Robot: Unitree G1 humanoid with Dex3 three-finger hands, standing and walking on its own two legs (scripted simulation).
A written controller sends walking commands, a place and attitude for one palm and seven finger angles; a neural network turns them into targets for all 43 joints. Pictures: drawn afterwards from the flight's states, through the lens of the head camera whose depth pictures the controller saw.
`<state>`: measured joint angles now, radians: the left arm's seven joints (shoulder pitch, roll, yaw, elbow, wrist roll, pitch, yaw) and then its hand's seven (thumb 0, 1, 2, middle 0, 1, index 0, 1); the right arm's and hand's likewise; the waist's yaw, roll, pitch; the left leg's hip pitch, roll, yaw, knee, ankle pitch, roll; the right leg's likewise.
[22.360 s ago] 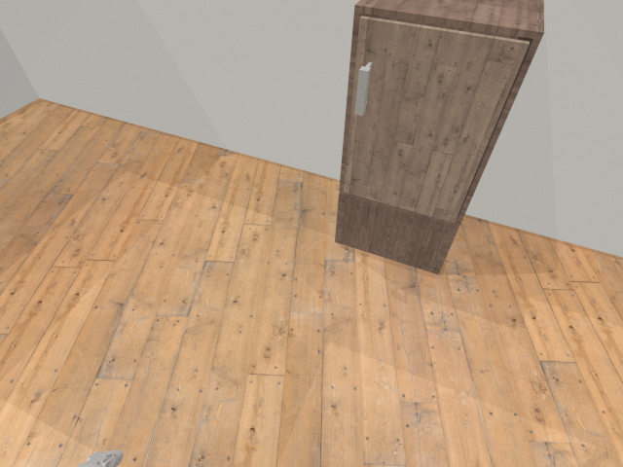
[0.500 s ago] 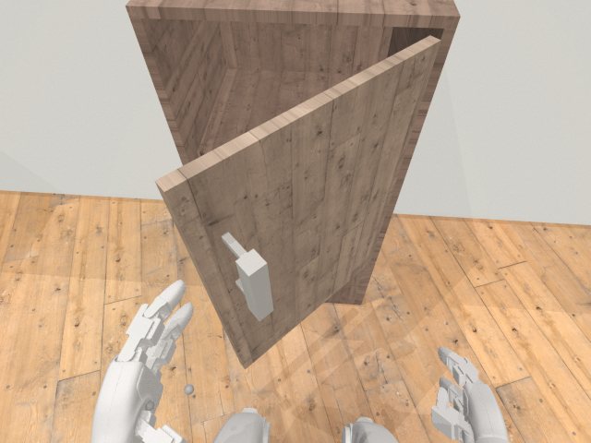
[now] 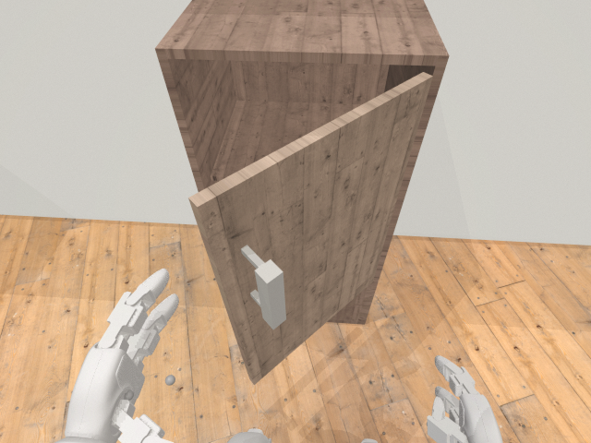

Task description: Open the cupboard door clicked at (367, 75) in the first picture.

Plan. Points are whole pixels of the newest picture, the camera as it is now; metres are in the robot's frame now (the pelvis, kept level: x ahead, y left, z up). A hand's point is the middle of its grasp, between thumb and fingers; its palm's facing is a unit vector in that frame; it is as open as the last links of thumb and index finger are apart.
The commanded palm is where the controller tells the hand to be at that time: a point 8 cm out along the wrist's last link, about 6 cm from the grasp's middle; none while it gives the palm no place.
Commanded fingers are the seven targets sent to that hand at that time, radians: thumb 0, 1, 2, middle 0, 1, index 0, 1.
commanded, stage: draw the hand back to the body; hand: left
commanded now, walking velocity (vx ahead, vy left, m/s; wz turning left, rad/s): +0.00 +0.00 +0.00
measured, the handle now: (262, 286) +0.32 +0.07 +0.04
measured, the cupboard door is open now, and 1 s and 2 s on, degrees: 45 45 45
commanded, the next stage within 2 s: step back with the hand held close in 1.24 s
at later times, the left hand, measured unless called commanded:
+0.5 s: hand (69, 329) +0.20 +0.23 +0.16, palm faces +0.30 -0.88 -0.37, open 13.5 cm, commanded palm +0.16 +0.27 +0.19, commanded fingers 0.00 0.31 0.64 -0.18 -0.30 -0.18 -0.30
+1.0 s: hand out of the picture +0.23 +0.27 +0.24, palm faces +0.48 -0.79 -0.39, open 7.9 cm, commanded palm +0.17 +0.30 +0.24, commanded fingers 0.00 0.90 0.90 -0.20 -0.30 -0.20 -0.30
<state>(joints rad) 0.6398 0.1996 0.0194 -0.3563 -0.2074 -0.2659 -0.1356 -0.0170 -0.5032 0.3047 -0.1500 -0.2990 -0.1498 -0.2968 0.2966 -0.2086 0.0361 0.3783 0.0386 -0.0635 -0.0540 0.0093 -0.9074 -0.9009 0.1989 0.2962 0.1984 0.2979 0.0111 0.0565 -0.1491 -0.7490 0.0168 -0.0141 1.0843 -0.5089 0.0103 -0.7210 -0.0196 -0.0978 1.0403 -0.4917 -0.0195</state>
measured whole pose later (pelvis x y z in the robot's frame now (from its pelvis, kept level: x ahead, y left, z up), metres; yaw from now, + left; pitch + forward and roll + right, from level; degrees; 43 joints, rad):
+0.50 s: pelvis +0.03 +0.01 +0.06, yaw +0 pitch +0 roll -1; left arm 0.62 0.31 0.13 -0.43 -0.04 -0.01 0.14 -0.01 -0.03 0.51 -0.17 -0.30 -0.17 -0.30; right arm 0.26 -0.21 0.08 0.51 0.02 -0.11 -0.11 0.01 -0.91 -0.90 0.20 0.30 0.20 0.30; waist 0.06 0.06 -0.06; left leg -0.31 -0.01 0.01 0.68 -0.37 0.03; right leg -0.29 -0.03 -0.08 0.64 -0.35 0.01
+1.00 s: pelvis +0.04 +0.00 +0.08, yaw -1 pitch -5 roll +0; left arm 0.44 0.34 0.34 -0.39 -0.07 -0.06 0.12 0.00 0.79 0.86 -0.20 -0.30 -0.20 -0.30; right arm 0.19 -0.24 0.04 0.62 0.00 -0.10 -0.08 0.01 -0.91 -0.90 0.20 0.30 0.20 0.30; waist 0.08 0.06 0.02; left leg -0.07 0.00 0.02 0.41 -0.26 0.01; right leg -0.06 -0.01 -0.07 0.40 -0.25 -0.01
